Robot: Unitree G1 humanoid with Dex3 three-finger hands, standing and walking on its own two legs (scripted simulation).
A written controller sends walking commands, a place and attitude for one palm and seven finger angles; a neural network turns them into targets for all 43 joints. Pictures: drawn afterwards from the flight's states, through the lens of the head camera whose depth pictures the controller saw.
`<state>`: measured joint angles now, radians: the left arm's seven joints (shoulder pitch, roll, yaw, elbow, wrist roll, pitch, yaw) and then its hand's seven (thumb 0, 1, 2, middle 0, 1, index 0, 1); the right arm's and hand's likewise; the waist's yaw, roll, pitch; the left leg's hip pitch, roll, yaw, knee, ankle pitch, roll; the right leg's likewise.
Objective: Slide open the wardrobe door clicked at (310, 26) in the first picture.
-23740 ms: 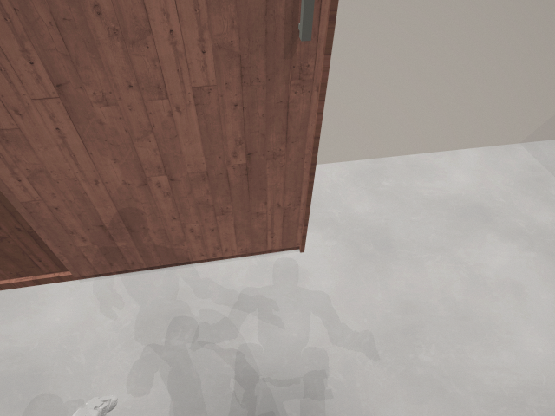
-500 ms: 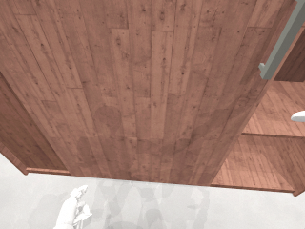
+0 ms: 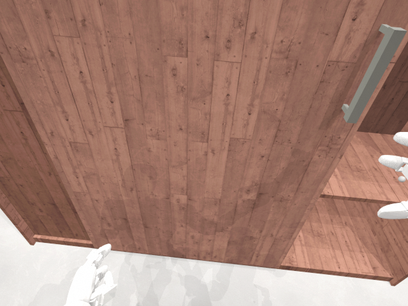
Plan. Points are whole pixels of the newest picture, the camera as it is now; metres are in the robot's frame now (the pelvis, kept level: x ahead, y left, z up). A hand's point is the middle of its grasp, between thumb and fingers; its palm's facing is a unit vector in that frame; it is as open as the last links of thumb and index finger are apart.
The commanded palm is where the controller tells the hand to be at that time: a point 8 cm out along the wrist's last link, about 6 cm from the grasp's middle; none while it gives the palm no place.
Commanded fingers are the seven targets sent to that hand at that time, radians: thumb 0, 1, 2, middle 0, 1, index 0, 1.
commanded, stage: draw the hand back to the body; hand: right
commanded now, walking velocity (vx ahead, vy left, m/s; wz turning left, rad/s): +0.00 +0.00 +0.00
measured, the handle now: (366, 76) +0.50 -0.34 +0.27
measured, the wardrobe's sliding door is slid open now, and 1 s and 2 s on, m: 0.56 0.56 0.56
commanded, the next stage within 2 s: step back with the hand held close in 1.04 s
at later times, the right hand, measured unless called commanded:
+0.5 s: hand (383, 203) +0.24 -0.27 +0.18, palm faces +0.46 +0.81 -0.35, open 10.4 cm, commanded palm +0.19 -0.31 +0.19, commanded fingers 0.00 -0.65 -0.78 0.21 0.45 0.21 0.45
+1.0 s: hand (369, 216) +0.22 -0.25 +0.17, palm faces +0.44 +0.82 -0.37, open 7.4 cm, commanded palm +0.18 -0.28 +0.18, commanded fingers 0.00 -0.90 -0.90 0.20 0.30 0.20 0.30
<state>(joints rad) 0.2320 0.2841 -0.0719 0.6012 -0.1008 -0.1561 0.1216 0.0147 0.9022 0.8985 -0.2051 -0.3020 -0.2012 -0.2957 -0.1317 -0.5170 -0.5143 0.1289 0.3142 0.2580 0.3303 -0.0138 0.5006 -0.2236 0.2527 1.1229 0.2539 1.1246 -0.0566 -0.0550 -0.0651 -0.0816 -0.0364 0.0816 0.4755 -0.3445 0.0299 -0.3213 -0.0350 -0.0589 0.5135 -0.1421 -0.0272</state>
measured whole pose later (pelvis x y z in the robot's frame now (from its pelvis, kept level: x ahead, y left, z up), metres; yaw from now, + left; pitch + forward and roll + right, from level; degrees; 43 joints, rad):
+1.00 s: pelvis +0.03 +0.01 +0.01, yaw +1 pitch -5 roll -1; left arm 0.18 0.23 -0.02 0.64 -0.01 -0.08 0.08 0.01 0.90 0.90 -0.21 -0.30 -0.20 -0.30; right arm 0.44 -0.35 -0.32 -0.35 0.11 -0.05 -0.09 0.01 -0.88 -0.89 0.21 0.31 0.21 0.31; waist -0.08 -0.06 -0.01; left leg 0.06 -0.03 0.05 0.33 -0.31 0.04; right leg -0.17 -0.02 -0.08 0.38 -0.12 -0.01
